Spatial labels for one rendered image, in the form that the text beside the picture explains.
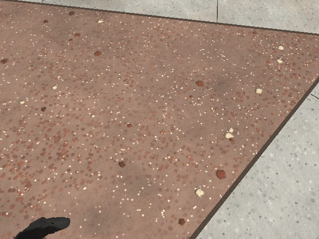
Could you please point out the left robot hand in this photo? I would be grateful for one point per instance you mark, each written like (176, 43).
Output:
(42, 227)

